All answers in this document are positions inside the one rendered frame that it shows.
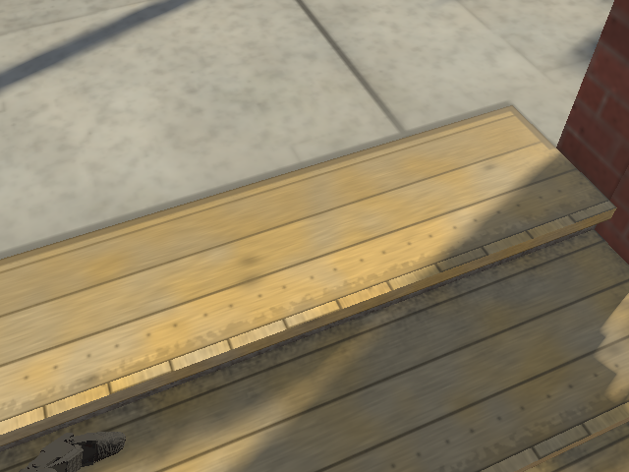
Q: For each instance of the stairs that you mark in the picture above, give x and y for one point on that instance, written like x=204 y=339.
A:
x=455 y=377

